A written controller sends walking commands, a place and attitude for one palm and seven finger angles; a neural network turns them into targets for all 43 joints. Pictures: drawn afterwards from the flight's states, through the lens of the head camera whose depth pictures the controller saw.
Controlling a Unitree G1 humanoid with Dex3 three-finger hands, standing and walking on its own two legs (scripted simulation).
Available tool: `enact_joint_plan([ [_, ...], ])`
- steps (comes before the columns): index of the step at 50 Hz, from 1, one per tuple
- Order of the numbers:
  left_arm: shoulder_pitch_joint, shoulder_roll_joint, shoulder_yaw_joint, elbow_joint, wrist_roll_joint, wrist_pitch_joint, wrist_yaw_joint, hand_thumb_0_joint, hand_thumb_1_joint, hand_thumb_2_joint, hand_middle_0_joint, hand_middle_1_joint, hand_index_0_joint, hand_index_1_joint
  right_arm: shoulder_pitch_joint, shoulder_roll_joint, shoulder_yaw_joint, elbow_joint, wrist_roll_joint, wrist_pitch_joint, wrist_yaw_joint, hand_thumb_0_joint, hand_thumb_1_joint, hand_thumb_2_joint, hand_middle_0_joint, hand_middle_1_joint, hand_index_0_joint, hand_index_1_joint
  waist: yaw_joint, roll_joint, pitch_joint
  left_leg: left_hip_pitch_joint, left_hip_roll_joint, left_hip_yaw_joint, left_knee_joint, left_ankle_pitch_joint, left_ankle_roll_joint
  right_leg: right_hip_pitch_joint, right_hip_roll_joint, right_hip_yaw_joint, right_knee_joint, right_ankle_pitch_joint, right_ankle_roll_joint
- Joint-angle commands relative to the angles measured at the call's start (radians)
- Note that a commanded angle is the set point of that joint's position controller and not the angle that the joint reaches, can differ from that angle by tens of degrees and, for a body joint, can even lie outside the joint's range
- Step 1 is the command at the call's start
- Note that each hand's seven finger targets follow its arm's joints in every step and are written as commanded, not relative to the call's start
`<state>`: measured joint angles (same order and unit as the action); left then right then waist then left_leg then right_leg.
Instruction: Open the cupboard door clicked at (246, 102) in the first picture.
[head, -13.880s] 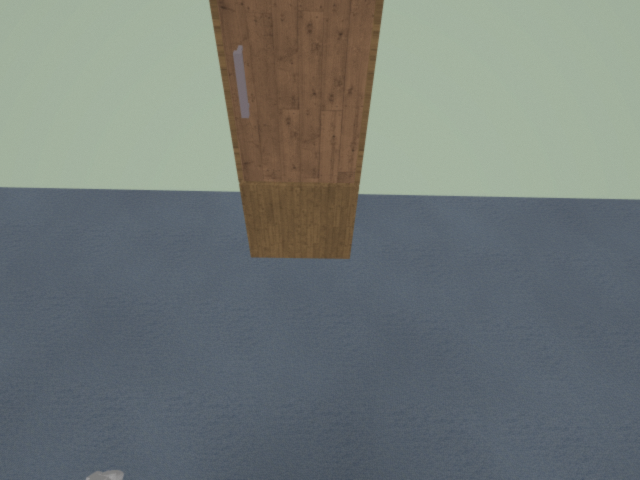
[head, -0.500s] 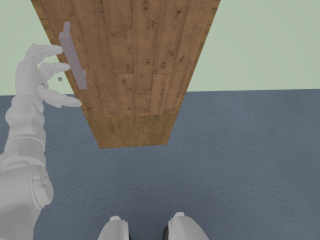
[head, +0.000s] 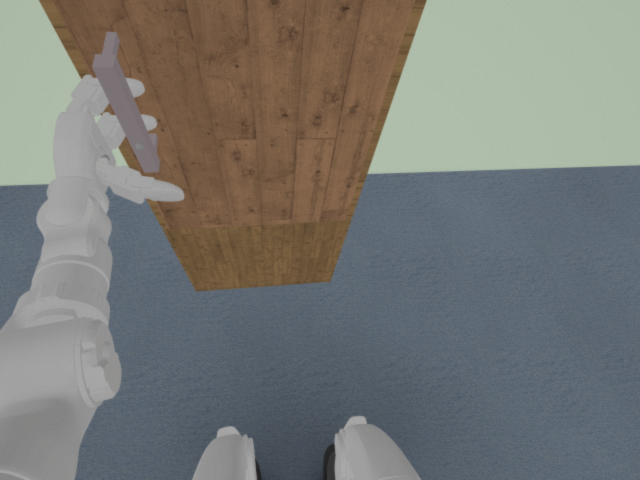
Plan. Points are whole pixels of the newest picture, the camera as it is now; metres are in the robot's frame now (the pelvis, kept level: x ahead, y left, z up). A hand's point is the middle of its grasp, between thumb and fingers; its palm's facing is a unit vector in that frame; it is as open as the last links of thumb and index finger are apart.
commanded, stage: slide the fingers in behind the handle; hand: left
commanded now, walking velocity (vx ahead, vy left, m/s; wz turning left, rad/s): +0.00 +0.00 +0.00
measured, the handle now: (133, 110) +0.56 +0.19 +0.08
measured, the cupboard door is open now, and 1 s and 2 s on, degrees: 0 0 28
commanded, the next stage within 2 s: close the thumb around the handle in 0.46 s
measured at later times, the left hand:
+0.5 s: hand (142, 147) +0.51 +0.18 +0.07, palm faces +0.04 -1.00 +0.00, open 14.0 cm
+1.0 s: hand (138, 147) +0.50 +0.18 +0.07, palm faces +0.04 -1.00 +0.00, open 8.7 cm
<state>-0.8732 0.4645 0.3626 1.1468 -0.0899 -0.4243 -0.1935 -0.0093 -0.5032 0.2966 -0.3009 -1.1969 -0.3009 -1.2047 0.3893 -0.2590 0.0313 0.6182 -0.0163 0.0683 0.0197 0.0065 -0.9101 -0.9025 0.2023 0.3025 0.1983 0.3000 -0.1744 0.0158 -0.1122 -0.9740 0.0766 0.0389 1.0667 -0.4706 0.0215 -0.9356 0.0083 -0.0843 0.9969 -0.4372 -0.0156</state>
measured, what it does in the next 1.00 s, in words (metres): stands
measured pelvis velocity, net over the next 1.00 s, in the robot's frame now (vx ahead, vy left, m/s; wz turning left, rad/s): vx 0.00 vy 0.00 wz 0.00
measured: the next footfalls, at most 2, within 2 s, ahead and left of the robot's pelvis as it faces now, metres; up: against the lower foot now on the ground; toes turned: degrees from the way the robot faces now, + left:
none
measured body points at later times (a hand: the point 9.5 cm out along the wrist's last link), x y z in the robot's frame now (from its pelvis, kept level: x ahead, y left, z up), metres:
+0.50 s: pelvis +0.00 +0.00 +0.00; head +0.13 +0.02 +0.43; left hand +0.50 +0.23 +0.07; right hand +0.01 -0.27 -0.11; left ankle +0.01 +0.10 -0.66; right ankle +0.02 -0.12 -0.66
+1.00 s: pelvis +0.00 +0.00 +0.00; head +0.13 +0.03 +0.43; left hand +0.50 +0.24 +0.07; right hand +0.01 -0.26 -0.11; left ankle +0.01 +0.10 -0.66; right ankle +0.02 -0.12 -0.66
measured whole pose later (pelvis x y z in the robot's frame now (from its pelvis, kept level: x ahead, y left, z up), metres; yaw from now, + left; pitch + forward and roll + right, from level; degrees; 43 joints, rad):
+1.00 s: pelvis +0.00 +0.00 +0.00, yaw +0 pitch +21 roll -3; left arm -0.86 0.45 0.37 1.16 -0.09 -0.44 -0.18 0.00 0.26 0.62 -0.36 -1.28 -0.36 -1.29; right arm 0.39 -0.25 0.03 0.62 -0.02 0.07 0.02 0.01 -0.91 -0.90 0.20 0.30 0.20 0.30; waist -0.17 0.02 -0.12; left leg -0.97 0.07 0.04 1.07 -0.48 0.03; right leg -0.93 0.01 -0.08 0.99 -0.44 -0.01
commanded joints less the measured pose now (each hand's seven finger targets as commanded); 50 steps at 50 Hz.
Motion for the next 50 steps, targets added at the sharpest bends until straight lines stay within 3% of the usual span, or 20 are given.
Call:
enact_joint_plan([
  [1,-0.428,0.169,0.0,-0.214,-0.013,-0.073,0.014,0.0,-0.5,0.3,-0.3,-1.2,-0.3,-1.2,0.155,-0.176,-0.068,-0.052,-0.002,-0.011,-0.009,0.0,-0.9,-0.9,0.2,0.3,0.2,0.3,-0.009,0.114,-0.475,0.402,-0.047,-0.076,-0.106,0.405,0.003,0.165,0.044,0.042,-0.104,0.329,0.0],
  [4,-0.428,0.224,0.038,-0.183,0.0,-0.064,0.032,0.0,-0.5,0.3,-0.3,-1.2,-0.3,-1.2,0.156,-0.178,-0.066,-0.052,0.0,-0.007,-0.011,0.0,-0.9,-0.9,0.2,0.3,0.2,0.3,-0.006,0.069,-0.44,0.326,-0.053,-0.065,-0.111,0.355,0.009,0.209,0.041,0.056,-0.112,0.326,0.006],
  [5,-0.433,0.226,0.037,-0.188,0.005,-0.063,0.035,0.0,-0.5,0.3,-0.3,-1.2,-0.3,-1.2,0.155,-0.176,-0.063,-0.054,0.0,-0.008,-0.01,0.0,-0.9,-0.9,0.2,0.3,0.2,0.3,-0.004,0.085,-0.438,0.317,-0.056,-0.059,-0.113,0.344,0.01,0.217,0.04,0.059,-0.114,0.321,0.006],
  [7,-0.442,0.277,0.072,-0.227,0.014,-0.083,0.037,0.0,-0.5,0.3,-0.3,-1.2,-0.3,-1.2,0.16,-0.177,-0.065,-0.058,-0.002,-0.008,-0.013,0.0,-0.9,-0.9,0.2,0.3,0.2,0.3,0.008,0.106,-0.497,0.346,-0.056,-0.06,-0.107,0.385,0.009,0.242,0.039,0.064,-0.103,0.36,0.003],
  [9,-0.439,0.218,0.026,-0.218,0.011,-0.089,0.03,0.0,-0.5,0.3,-0.3,-1.2,-0.3,-1.2,0.151,-0.167,-0.061,-0.058,-0.001,-0.011,-0.01,0.0,-0.9,-0.9,0.2,0.3,0.2,0.3,-0.002,0.106,-0.477,0.342,-0.057,-0.056,-0.106,0.38,0.008,0.235,0.04,0.064,-0.107,0.361,0.005],
  [10,-0.438,0.246,0.05,-0.219,0.01,-0.092,0.029,0.0,-0.5,0.3,-0.3,-1.2,-0.3,-1.2,0.153,-0.172,-0.065,-0.054,-0.001,-0.011,-0.011,0.0,-0.9,-0.9,0.2,0.3,0.2,0.3,0.0,0.094,-0.479,0.34,-0.054,-0.057,-0.104,0.378,0.009,0.239,0.04,0.064,-0.106,0.36,0.005],
  [15,-0.428,0.226,0.034,-0.196,-0.008,-0.078,0.008,0.0,-0.5,0.3,-0.3,-1.2,-0.3,-1.2,0.152,-0.174,-0.064,-0.053,0.004,-0.011,-0.014,0.0,-0.9,-0.9,0.2,0.3,0.2,0.3,-0.009,0.087,-0.456,0.326,-0.056,-0.052,-0.109,0.36,0.011,0.242,0.041,0.068,-0.117,0.358,0.008],
  [16,-0.412,0.247,0.053,-0.195,-0.009,-0.08,0.006,0.0,-0.5,0.3,-0.3,-1.2,-0.3,-1.2,0.16,-0.177,-0.064,-0.056,0.003,-0.01,-0.015,0.0,-0.9,-0.9,0.2,0.3,0.2,0.3,0.003,0.084,-0.465,0.332,-0.057,-0.056,-0.108,0.373,0.011,0.25,0.043,0.066,-0.111,0.366,0.003],
  [19,-0.43,0.188,0.004,-0.216,-0.01,-0.08,-0.001,0.0,-0.5,0.3,-0.3,-1.2,-0.3,-1.2,0.151,-0.172,-0.068,-0.05,0.004,-0.011,-0.013,0.0,-0.9,-0.9,0.2,0.3,0.2,0.3,-0.007,0.129,-0.473,0.376,-0.054,-0.058,-0.105,0.388,0.007,0.205,0.042,0.06,-0.113,0.357,0.004],
  [21,-0.408,0.216,0.033,-0.18,-0.017,-0.073,0.001,0.0,-0.5,0.3,-0.3,-1.2,-0.3,-1.2,0.16,-0.179,-0.068,-0.046,0.004,-0.01,-0.015,0.0,-0.9,-0.9,0.2,0.3,0.2,0.3,-0.009,0.074,-0.453,0.35,-0.054,-0.06,-0.104,0.385,0.011,0.217,0.044,0.059,-0.113,0.359,0.004],
  [23,-0.436,0.201,0.012,-0.175,-0.013,-0.066,-0.002,0.0,-0.5,0.3,-0.3,-1.2,-0.3,-1.2,0.151,-0.175,-0.064,-0.045,0.005,-0.011,-0.015,0.0,-0.9,-0.9,0.2,0.3,0.2,0.3,-0.014,0.1,-0.43,0.331,-0.056,-0.057,-0.105,0.352,0.01,0.201,0.04,0.062,-0.117,0.336,0.006],
  [26,-0.434,0.236,0.041,-0.212,-0.01,-0.078,0.001,0.0,-0.5,0.3,-0.3,-1.2,-0.3,-1.2,0.158,-0.178,-0.067,-0.051,0.001,-0.013,-0.016,0.0,-0.9,-0.9,0.2,0.3,0.2,0.3,0.0,0.107,-0.486,0.356,-0.057,-0.062,-0.1,0.392,0.011,0.223,0.042,0.061,-0.103,0.362,0.001],
  [28,-0.439,0.192,0.004,-0.213,-0.009,-0.082,-0.001,0.0,-0.5,0.3,-0.3,-1.2,-0.3,-1.2,0.148,-0.172,-0.066,-0.049,0.003,-0.012,-0.014,0.0,-0.9,-0.9,0.2,0.3,0.2,0.3,-0.01,0.127,-0.473,0.384,-0.053,-0.067,-0.1,0.4,0.006,0.188,0.042,0.055,-0.106,0.353,0.003],
  [30,-0.439,0.208,0.019,-0.216,-0.01,-0.084,0.003,0.0,-0.388,0.348,-0.308,-1.212,-0.308,-1.212,0.149,-0.178,-0.069,-0.045,0.002,-0.012,-0.013,0.0,-0.9,-0.9,0.2,0.3,0.2,0.3,-0.006,0.128,-0.478,0.392,-0.051,-0.071,-0.101,0.397,0.003,0.181,0.042,0.052,-0.104,0.339,0.001],
  [33,-0.431,0.188,0.01,-0.221,-0.016,-0.081,0.005,0.0,-0.22,0.42,-0.32,-1.23,-0.32,-1.23,0.148,-0.177,-0.069,-0.047,0.001,-0.012,-0.011,0.0,-0.9,-0.9,0.2,0.3,0.2,0.3,-0.005,0.126,-0.488,0.41,-0.049,-0.074,-0.104,0.42,0.002,0.18,0.044,0.046,-0.102,0.35,0.001],
  [35,-0.417,0.208,0.024,-0.188,-0.013,-0.07,0.01,0.0,-0.108,0.468,-0.328,-1.242,-0.328,-1.242,0.147,-0.18,-0.066,-0.048,0.002,-0.009,-0.012,0.0,-0.9,-0.9,0.2,0.3,0.2,0.3,-0.004,0.092,-0.444,0.364,-0.051,-0.071,-0.111,0.375,0.004,0.188,0.043,0.047,-0.109,0.324,0.003],
  [39,-0.441,0.18,0.0,-0.21,-0.006,-0.082,0.019,0.0,0.116,0.564,-0.344,-1.266,-0.344,-1.266,0.145,-0.177,-0.066,-0.05,0.001,-0.012,-0.012,0.0,-0.9,-0.9,0.2,0.3,0.2,0.3,-0.01,0.112,-0.455,0.397,-0.05,-0.077,-0.112,0.382,0.003,0.161,0.044,0.044,-0.109,0.312,0.0],
  [42,-0.472,0.21,0.018,-0.21,-0.004,-0.089,0.023,0.0,0.284,0.636,-0.356,-1.284,-0.356,-1.284,0.15,-0.18,-0.063,-0.044,-0.001,-0.014,-0.013,0.0,-0.9,-0.9,0.2,0.3,0.2,0.3,-0.013,0.11,-0.462,0.391,-0.049,-0.081,-0.111,0.379,0.003,0.165,0.044,0.045,-0.103,0.31,0.001],
  [44,-0.429,0.212,0.03,-0.203,-0.006,-0.089,0.02,0.0,0.396,0.684,-0.364,-1.296,-0.364,-1.296,0.145,-0.18,-0.066,-0.049,-0.001,-0.015,-0.011,0.0,-0.9,-0.9,0.2,0.3,0.2,0.3,0.001,0.117,-0.475,0.387,-0.052,-0.073,-0.107,0.379,0.002,0.176,0.043,0.047,-0.105,0.314,0.0],
  [50,-0.399,0.223,0.037,-0.195,-0.01,-0.082,0.003,0.0,0.732,0.828,-0.388,-1.332,-0.388,-1.332,0.145,-0.181,-0.065,-0.056,0.002,-0.01,-0.013,0.0,-0.9,-0.9,0.2,0.3,0.2,0.3,0.006,0.098,-0.459,0.363,-0.052,-0.069,-0.111,0.373,0.003,0.197,0.045,0.048,-0.106,0.322,0.0],
])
